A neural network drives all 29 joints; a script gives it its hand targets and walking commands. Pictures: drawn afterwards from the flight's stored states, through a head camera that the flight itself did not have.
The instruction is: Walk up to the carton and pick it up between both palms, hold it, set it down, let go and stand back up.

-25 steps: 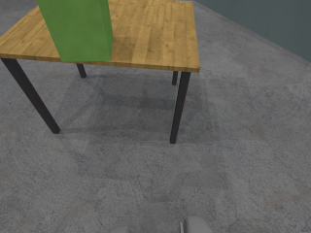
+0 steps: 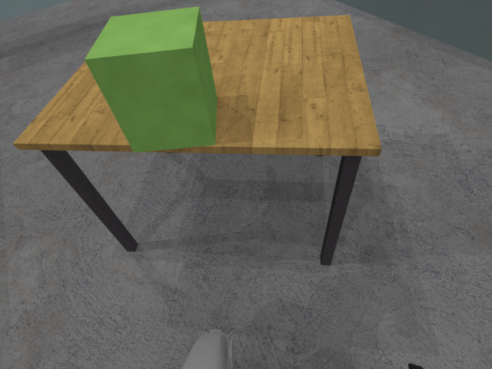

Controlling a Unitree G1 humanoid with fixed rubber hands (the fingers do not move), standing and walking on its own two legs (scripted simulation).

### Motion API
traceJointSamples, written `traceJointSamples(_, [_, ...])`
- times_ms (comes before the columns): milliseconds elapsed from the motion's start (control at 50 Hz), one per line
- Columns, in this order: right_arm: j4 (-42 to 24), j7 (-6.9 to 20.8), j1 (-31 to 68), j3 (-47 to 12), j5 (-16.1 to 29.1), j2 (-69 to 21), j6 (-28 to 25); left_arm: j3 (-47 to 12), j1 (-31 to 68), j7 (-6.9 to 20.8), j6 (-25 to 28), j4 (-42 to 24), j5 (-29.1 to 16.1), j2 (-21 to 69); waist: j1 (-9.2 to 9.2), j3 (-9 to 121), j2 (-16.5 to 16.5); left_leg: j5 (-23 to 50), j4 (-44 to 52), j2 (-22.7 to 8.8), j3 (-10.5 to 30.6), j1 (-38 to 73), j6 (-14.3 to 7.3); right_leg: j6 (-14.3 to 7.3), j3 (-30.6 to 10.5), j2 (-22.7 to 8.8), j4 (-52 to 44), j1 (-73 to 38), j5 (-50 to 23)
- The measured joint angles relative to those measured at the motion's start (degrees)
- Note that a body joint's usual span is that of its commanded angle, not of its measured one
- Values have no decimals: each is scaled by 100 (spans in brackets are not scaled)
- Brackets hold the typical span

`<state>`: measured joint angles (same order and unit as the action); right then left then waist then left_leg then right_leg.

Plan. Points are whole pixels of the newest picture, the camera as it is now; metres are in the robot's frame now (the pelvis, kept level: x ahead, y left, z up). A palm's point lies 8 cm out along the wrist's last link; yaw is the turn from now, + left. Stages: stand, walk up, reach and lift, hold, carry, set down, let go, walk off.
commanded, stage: walk up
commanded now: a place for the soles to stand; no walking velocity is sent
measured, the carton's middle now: (164, 83) +0.71 +0.23 +0.08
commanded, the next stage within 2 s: none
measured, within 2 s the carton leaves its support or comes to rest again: neither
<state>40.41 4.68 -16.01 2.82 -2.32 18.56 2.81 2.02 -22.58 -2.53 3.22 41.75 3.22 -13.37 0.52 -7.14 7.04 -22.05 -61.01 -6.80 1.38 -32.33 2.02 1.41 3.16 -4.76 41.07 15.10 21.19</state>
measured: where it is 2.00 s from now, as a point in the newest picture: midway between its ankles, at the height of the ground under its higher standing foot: (217, 349)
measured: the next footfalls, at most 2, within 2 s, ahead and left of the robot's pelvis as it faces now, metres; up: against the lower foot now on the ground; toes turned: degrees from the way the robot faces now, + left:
left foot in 0.10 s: +0.19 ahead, +0.21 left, +0.00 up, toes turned +6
right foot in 0.44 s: +0.27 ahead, -0.01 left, +0.00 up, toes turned -6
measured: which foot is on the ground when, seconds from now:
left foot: up 0.00-0.08, down 0.10-0.44, up 0.46-0.74, down 0.76-1.00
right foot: down 0.00-0.10, up 0.12-0.42, down 0.44-0.78, up 0.80-1.00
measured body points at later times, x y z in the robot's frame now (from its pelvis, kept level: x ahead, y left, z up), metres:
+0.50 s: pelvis +0.17 +0.10 -0.01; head +0.17 +0.07 +0.43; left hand +0.32 +0.35 -0.09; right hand +0.17 -0.17 -0.16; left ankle +0.15 +0.21 -0.69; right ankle +0.23 -0.01 -0.71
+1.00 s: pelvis +0.25 +0.20 +0.00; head +0.30 +0.21 +0.44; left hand +0.39 +0.46 -0.13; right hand +0.36 -0.07 -0.10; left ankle +0.34 +0.31 -0.71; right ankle +0.22 +0.06 -0.67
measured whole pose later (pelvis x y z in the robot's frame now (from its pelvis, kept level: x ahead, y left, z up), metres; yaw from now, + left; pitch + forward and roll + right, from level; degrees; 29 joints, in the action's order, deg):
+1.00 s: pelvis +0.25 +0.20 +0.00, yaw -6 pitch -2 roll -1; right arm 35.9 -1.2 -10.9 -0.6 -1.6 13.7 1.0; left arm 2.3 -13.0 -0.9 -3.8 38.4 0.8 -18.7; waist -0.5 -8.8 -2.5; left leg -15.2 -43.4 -4.2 -3.8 -25.9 -0.2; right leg 1.8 -1.5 -0.7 59.8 23.9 34.7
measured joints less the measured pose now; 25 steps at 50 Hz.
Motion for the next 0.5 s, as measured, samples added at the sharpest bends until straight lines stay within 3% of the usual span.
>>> traceJointSamples(80, [-165, 74, 9, 7, 39, -136, -133, 125, -182, 70, -33, 14, 14, -231, 118, 120, -296, 424, 1438, -180, -147, 397, -152, 44, -123, -281, 265, -85, 431])
traceJointSamples(100, [-201, 71, -23, 18, 38, -167, -194, 150, -213, 79, -69, 24, 23, -291, 119, 150, -418, 715, 1605, -128, -257, 529, -86, -12, -207, -397, 486, -52, 635])
traceJointSamples(140, [-225, 9, -62, 20, 17, -264, -315, 190, -183, 98, -184, 79, -2, -394, 101, 101, -749, 562, 1199, 89, -525, 566, -4, -226, -588, -551, 1266, 145, 1024])
traceJointSamples(200, [-132, -135, -141, -80, 80, -352, -317, 158, -55, 112, -367, 63, -133, -398, -45, 154, -834, 52, 937, 160, -656, 676, -146, -239, -787, -48, 2832, 768, 1226])
traceJointSamples(260, [-32, -272, -242, -161, 58, -412, -296, 115, 199, 144, -358, -50, -190, -359, -197, 122, -858, 12, 1214, 212, -799, 1014, -274, -187, -413, 198, 3394, 1298, 919])
traceJointSamples(360, [212, -383, -415, -191, 5, -316, -304, 66, 552, 265, -212, -391, -229, -175, -416, 103, -670, 0, 1756, 284, -980, 1510, -343, -200, -51, 307, 1981, 1491, 692])
traceJointSamples(440, [372, -355, -586, -203, 9, -136, -212, 51, 562, 283, -24, -695, -207, -54, -435, 216, -419, -376, 1540, 253, -1048, 1646, -308, -341, -15, 411, 166, 919, -480])
traceJointSamples(460, [402, -334, -607, -203, 9, -89, -172, 50, 550, 247, 10, -735, -158, -18, -407, 215, -287, -579, 1260, 173, -987, 1610, -305, -352, 15, 489, 227, 890, -654])
traceJointSamples(500, [420, -294, -618, -209, -17, -55, -18, -2, 500, 138, 4, -760, -53, 3, -350, 236, -150, -957, 372, 240, -705, 1345, -257, -330, 49, 516, 565, 873, -329])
